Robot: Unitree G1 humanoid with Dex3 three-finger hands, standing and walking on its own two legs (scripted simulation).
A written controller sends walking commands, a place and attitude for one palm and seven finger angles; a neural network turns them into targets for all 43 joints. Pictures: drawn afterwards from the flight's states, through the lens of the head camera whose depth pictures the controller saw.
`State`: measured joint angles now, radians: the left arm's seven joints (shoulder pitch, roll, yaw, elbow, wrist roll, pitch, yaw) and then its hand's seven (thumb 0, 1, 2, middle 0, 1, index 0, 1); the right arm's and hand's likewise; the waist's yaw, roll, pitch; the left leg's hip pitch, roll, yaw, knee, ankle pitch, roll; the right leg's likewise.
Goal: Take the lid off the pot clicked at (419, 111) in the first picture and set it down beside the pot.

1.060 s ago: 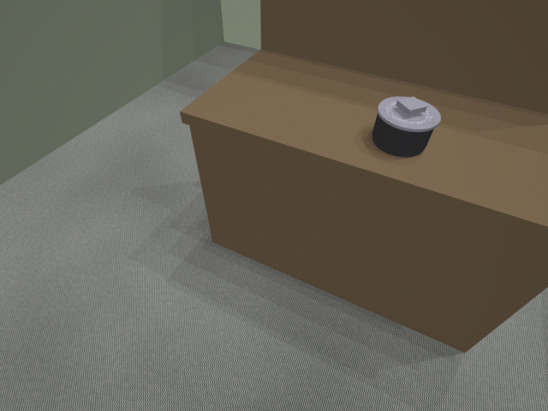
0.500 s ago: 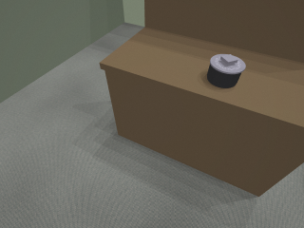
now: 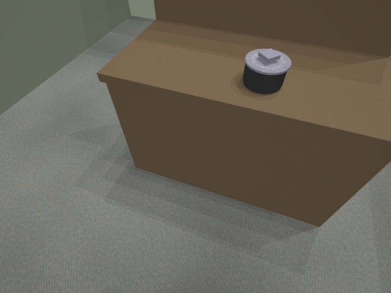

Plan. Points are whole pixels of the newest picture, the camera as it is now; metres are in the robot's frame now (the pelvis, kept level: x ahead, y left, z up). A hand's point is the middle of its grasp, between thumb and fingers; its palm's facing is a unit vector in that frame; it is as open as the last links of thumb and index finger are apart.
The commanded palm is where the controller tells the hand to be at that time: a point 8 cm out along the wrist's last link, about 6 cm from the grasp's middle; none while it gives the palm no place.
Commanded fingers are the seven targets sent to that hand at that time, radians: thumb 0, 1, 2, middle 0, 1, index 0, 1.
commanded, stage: turn to face it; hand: left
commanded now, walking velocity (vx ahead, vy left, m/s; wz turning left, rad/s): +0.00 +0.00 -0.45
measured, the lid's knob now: (269, 55) +0.84 -0.19 +0.05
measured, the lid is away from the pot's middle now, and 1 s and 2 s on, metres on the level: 0.00 0.00 0.00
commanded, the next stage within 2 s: take the last steps up to it in 0.40 s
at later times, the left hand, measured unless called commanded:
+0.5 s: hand out of the picture +0.08 +0.22 -0.16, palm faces -0.15 -0.96 -0.24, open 7.4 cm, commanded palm none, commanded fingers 0.00 0.90 0.90 -0.20 -0.30 -0.20 -0.30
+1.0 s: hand out of the picture +0.08 +0.16 -0.19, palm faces -0.27 -0.96 -0.10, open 7.4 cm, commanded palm none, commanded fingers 0.00 0.90 0.90 -0.20 -0.30 -0.20 -0.30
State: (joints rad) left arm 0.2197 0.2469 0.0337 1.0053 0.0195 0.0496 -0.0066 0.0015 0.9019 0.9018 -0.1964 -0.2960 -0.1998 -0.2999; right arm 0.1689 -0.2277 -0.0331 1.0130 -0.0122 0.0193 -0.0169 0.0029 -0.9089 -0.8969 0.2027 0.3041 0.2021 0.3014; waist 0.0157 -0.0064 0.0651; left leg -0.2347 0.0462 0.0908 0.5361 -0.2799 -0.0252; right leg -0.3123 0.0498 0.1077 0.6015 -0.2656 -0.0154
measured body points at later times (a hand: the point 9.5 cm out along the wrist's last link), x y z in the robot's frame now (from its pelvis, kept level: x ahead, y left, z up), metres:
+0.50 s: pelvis -0.02 +0.03 +0.01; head +0.01 +0.03 +0.46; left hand +0.09 +0.27 -0.14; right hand -0.01 -0.23 -0.13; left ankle -0.02 +0.14 -0.73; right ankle -0.04 -0.09 -0.68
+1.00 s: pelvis +0.06 +0.00 -0.01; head +0.07 +0.02 +0.44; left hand +0.10 +0.21 -0.18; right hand -0.01 -0.23 -0.14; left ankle +0.12 +0.09 -0.73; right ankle -0.06 -0.09 -0.72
